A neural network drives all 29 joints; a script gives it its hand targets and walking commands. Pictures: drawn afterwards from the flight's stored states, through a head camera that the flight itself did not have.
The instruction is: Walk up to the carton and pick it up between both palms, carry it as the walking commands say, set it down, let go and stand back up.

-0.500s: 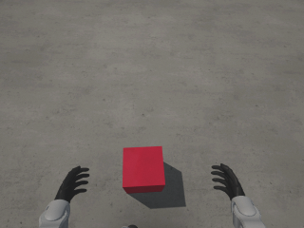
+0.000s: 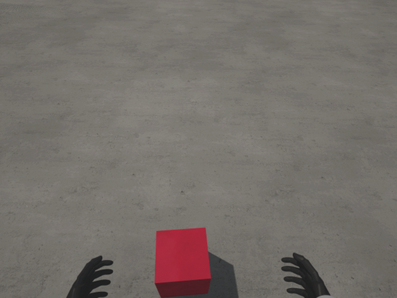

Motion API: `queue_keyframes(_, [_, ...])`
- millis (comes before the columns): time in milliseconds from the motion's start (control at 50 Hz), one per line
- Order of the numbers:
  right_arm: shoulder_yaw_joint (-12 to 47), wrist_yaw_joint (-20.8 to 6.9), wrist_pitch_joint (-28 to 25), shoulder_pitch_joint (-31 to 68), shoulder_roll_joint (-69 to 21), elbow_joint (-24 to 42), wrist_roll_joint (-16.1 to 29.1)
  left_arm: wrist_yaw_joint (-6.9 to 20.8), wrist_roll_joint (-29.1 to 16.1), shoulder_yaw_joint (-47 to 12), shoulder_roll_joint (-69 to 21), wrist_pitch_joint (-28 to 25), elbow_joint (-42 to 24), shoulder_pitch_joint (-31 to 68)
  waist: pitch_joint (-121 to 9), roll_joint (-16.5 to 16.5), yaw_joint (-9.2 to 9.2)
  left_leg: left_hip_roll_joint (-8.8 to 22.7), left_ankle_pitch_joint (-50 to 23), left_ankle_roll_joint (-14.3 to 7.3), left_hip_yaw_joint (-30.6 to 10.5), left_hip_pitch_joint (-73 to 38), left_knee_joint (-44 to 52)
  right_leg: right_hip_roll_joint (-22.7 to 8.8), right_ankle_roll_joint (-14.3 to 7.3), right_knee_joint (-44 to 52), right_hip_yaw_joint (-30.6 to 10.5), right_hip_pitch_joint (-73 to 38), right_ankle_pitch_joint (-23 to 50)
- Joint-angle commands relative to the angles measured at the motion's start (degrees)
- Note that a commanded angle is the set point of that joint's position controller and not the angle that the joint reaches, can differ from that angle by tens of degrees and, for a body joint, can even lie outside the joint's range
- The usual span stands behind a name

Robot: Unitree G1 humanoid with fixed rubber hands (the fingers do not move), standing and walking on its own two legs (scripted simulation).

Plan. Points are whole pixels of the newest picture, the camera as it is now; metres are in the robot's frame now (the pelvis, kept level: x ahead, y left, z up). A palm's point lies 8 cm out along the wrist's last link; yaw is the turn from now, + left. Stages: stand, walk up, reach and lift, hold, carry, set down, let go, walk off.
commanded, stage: let go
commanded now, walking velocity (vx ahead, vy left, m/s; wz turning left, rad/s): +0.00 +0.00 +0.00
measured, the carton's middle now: (182, 263) +0.40 +0.05 -0.65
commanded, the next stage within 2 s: stand in 0.08 s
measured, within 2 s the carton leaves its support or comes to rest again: neither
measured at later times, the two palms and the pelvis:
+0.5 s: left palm out of the picture +0.14 +0.30 -0.09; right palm out of the picture +0.14 -0.28 -0.08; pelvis +0.01 +0.01 +0.00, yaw -1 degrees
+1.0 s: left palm out of the picture +0.11 +0.31 -0.09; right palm out of the picture +0.10 -0.29 -0.09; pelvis +0.00 +0.02 +0.00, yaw -1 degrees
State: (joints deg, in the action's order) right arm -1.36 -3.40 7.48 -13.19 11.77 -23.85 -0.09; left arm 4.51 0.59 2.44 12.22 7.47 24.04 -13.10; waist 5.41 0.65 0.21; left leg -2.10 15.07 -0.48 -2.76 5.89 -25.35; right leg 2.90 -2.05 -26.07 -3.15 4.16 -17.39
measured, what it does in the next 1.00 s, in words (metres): stands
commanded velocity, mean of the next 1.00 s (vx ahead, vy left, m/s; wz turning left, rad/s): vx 0.00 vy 0.00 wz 0.00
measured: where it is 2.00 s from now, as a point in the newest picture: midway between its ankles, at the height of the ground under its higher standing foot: outside the picture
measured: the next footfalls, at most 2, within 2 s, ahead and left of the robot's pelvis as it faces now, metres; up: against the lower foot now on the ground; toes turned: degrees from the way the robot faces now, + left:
none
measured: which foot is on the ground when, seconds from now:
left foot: down 0.00-1.00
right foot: down 0.00-1.00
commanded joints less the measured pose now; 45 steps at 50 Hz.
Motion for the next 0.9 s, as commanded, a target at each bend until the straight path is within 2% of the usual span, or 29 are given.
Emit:
queue_keyframes(0, [-1.57,0.31,-0.34,1.56,5.25,5.58,0.01,-0.33,0.05,1.77,6.41,-0.18,-5.75,1.22,-2.78,0.83,-0.14,-0.75,-12.25,0.03,2.41,-3.43,1.40,-1.67,2.70,4.34,0.24,3.79,15.97])
queue_keyframes(60, [-1.62,0.71,-0.72,2.05,6.00,4.66,0.50,-1.25,0.22,1.99,6.48,1.43,-6.62,2.34,-4.03,-0.14,-0.15,-0.57,-13.06,0.59,1.77,-3.10,0.72,-1.50,2.67,3.59,0.43,4.08,16.41])
queue_keyframes(80, [-3.27,3.48,-2.64,4.79,12.62,-4.48,-2.55,-4.17,0.96,3.14,13.71,-1.58,1.23,3.96,-4.55,2.58,-1.28,3.47,-9.79,2.12,-0.67,4.70,-0.23,-3.71,3.75,3.44,-0.93,8.31,9.89])
queue_keyframes(100, [-3.50,4.44,-3.70,3.36,13.14,-5.00,-2.75,-5.06,1.55,2.83,13.58,-3.08,1.78,2.58,-4.76,1.91,-0.40,4.02,-7.46,1.64,-1.45,4.00,0.13,-4.29,3.45,3.77,-2.46,8.37,7.17])
queue_keyframes(140, [-2.93,4.64,-5.16,4.01,12.35,-7.53,-2.99,-5.19,1.71,2.11,12.01,-4.75,3.28,3.47,-4.63,-0.12,0.03,4.48,-2.36,1.11,-2.80,5.43,1.76,-4.60,2.72,4.29,-4.14,9.14,2.08])
queue_keyframes(180, [-2.72,4.55,-6.21,5.54,12.40,-9.75,-2.70,-5.17,1.63,2.00,11.95,-5.80,5.27,3.70,-6.31,-1.50,-0.50,5.00,-3.45,0.52,-3.66,5.78,2.07,-4.66,2.26,3.29,-3.91,7.82,4.37])
queue_keyframes(280, [-2.64,4.70,-7.49,5.88,13.60,-13.81,-2.43,-5.50,1.44,2.04,13.58,-7.05,9.17,3.36,-8.98,-1.04,-0.41,5.66,-12.84,0.45,-3.87,3.47,0.91,-5.62,2.35,2.64,-4.45,5.98,13.23])
queue_keyframes(440, [-2.63,4.95,-8.11,5.94,16.13,-18.68,-2.20,-5.94,1.26,1.45,15.43,-7.66,14.07,3.02,-8.71,-1.16,-0.01,6.50,-17.44,-0.03,-4.59,1.33,1.45,-6.25,2.01,2.77,-4.78,5.11,16.96])
queue_keyframes(660, [-2.13,5.04,-8.49,6.99,17.16,-23.52,-1.70,-6.16,0.92,0.57,16.52,-8.06,19.19,3.79,-8.24,-0.65,-0.06,7.02,-19.92,-0.31,-4.91,-0.38,3.17,-6.94,1.72,3.98,-5.17,3.61,18.83])
queue_keyframes(880, [-1.59,5.01,-8.56,7.73,17.95,-27.10,-1.47,-6.11,0.74,0.11,17.49,-8.24,23.10,4.89,-6.80,-0.42,-0.01,7.33,-16.22,-0.48,-5.09,-0.43,5.37,-7.55,1.44,6.33,-5.82,3.07,16.32])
